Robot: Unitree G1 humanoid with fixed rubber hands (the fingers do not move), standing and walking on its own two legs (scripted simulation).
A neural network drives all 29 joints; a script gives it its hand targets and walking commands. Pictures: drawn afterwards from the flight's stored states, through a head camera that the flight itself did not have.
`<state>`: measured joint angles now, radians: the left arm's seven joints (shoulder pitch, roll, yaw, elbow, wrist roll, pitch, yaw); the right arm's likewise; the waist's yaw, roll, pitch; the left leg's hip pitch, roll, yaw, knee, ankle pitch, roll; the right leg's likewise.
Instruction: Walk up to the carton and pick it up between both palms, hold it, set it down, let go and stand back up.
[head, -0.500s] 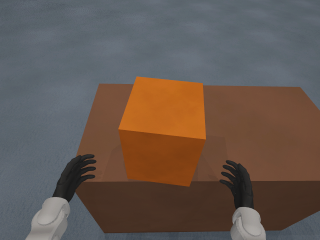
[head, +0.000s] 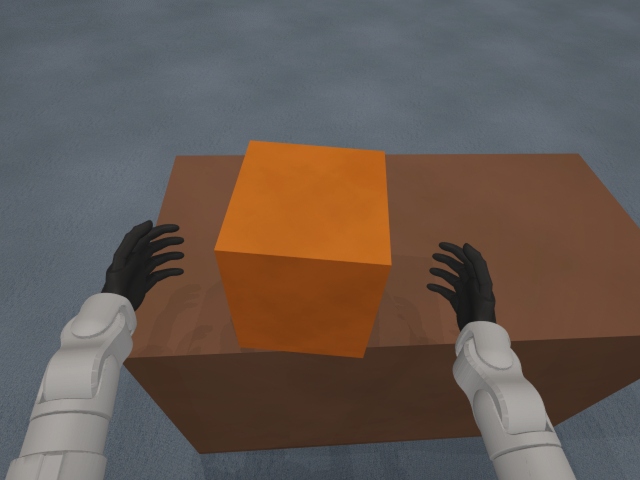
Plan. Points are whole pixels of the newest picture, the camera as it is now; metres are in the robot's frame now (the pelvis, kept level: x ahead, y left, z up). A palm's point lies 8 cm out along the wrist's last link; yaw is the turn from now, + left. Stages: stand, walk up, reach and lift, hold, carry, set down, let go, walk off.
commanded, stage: reach and lift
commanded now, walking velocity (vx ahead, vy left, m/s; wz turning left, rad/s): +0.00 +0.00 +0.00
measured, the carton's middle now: (308, 253) +0.43 +0.04 +0.01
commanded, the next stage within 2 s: none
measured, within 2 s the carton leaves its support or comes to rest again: neither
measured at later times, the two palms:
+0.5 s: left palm (127, 210) +0.38 +0.26 +0.14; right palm (475, 245) +0.35 -0.16 +0.12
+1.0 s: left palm (140, 148) +0.43 +0.24 +0.19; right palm (476, 190) +0.40 -0.16 +0.17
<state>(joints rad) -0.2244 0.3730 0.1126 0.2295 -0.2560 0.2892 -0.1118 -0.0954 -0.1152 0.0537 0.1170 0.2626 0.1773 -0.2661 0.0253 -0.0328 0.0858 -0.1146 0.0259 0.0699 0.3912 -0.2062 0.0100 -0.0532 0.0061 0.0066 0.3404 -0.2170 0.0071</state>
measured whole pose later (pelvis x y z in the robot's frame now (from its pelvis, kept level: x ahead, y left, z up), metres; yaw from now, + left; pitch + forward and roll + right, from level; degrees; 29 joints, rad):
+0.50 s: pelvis -0.02 +0.01 +0.00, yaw +0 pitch -1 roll -1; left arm -0.63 0.44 0.10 0.43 -0.26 0.46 -0.08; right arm -0.50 -0.15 -0.04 0.31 0.30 0.36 -0.25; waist -0.02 -0.04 0.06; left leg -0.22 0.02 0.06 0.42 -0.19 0.02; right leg -0.14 0.00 0.00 0.34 -0.18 0.02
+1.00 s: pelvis -0.01 +0.01 +0.00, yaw +1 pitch +2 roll -2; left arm -0.99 0.48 0.03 0.86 -0.26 0.40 -0.06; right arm -0.85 -0.19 -0.03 0.68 0.34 0.37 -0.23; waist -0.07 -0.04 -0.02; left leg -0.29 0.02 0.04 0.42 -0.18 0.02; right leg -0.20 0.01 -0.01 0.32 -0.17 0.02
